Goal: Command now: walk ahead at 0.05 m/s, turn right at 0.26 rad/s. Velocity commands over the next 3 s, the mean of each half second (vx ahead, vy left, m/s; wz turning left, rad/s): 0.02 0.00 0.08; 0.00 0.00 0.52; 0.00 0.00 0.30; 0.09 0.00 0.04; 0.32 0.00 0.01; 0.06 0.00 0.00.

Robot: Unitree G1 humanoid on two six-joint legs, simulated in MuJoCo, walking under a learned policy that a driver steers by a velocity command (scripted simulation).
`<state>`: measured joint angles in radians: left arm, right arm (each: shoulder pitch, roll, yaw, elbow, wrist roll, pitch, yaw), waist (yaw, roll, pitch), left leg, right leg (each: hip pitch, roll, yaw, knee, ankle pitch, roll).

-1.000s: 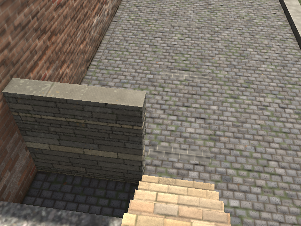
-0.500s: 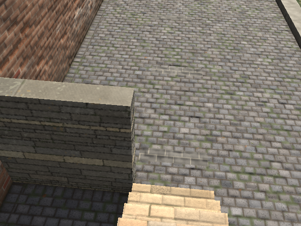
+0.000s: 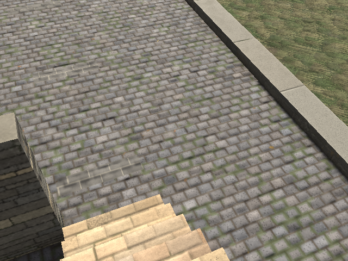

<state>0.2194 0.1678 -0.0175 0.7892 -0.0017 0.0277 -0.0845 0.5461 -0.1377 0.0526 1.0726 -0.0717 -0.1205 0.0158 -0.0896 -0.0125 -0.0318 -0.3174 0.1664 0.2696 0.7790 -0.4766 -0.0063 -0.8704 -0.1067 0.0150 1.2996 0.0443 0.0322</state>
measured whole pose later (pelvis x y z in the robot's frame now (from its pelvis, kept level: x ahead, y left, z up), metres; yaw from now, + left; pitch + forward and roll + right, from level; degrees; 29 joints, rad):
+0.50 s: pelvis -0.01 -0.05 +0.02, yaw +5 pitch +2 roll +0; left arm 0.36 0.18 0.06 0.89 0.11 -0.04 0.03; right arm 0.33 -0.19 -0.09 0.92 -0.05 -0.07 -0.04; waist 0.04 -0.01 -0.05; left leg -0.42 -0.07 -0.07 0.81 -0.48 0.02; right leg -0.34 -0.05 -0.11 0.56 -0.25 -0.05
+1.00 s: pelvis -0.01 +0.02 +0.01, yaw +22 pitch +2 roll -1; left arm 0.31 0.22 0.03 0.80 0.06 -0.06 -0.03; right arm 0.54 -0.21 -0.02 0.98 -0.09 -0.11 0.03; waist -0.05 -0.01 -0.08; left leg -0.39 -0.08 0.00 0.69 -0.33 0.09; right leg -0.98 -0.04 0.09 1.47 -0.03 0.06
